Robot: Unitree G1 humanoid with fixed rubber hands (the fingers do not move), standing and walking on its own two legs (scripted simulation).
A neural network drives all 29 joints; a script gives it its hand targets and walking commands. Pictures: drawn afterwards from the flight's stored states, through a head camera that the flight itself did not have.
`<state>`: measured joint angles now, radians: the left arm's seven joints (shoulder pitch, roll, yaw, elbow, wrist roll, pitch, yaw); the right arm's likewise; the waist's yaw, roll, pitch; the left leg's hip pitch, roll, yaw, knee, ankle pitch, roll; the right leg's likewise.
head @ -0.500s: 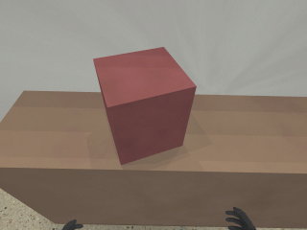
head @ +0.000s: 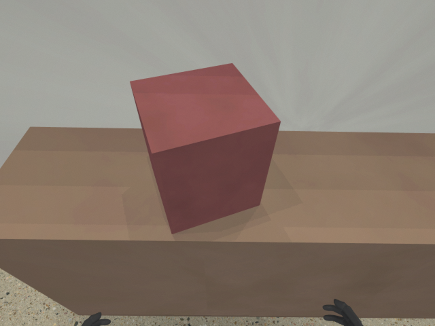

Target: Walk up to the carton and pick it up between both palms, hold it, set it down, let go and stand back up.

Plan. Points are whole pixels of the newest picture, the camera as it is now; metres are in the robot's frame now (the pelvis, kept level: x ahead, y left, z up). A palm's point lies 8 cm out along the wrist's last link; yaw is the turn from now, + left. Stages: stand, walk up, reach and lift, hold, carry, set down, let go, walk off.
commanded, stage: walk up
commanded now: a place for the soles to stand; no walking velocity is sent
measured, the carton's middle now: (201, 149) +0.45 +0.04 +0.07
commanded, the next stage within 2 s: reach and lift in 0.02 s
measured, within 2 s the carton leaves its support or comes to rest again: neither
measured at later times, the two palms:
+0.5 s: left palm (90, 308) +0.17 +0.23 -0.06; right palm (367, 321) +0.16 -0.26 -0.06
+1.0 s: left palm (79, 305) +0.17 +0.24 -0.02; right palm (362, 299) +0.18 -0.24 -0.02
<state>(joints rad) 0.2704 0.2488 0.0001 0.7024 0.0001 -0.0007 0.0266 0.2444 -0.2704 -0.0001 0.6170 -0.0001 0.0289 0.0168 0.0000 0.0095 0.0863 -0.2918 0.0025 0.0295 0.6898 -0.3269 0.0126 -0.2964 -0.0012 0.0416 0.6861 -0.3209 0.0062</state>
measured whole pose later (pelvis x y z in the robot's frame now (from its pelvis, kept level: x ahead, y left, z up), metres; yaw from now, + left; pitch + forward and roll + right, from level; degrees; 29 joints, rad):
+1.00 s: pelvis +0.02 -0.01 +0.02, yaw +0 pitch -6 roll +0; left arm 0.31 0.23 0.00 0.36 -0.06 0.00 0.18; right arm 0.22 -0.27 0.00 0.65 0.08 -0.28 0.15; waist 0.03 -0.02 0.03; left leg -0.11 0.00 0.03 0.44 -0.23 -0.01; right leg -0.13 0.00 0.04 0.46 -0.23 0.00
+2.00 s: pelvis +0.01 -0.02 +0.02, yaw +0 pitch -5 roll +1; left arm 0.07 0.15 -0.03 -0.07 -0.12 0.42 0.25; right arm 0.01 -0.30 0.00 0.26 0.27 0.08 0.06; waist 0.05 0.00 0.02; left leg -0.11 0.01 0.03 0.39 -0.19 -0.02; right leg -0.15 0.00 0.04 0.46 -0.22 -0.01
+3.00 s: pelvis +0.00 -0.03 +0.02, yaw +0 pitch -1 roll +1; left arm -0.54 0.15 0.14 -0.02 -0.17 0.84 0.26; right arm -0.63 -0.40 0.03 0.31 0.37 0.44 -0.02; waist 0.11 0.02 0.08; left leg -0.21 0.01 0.03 0.37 -0.15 -0.02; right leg -0.26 0.01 0.04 0.46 -0.19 -0.01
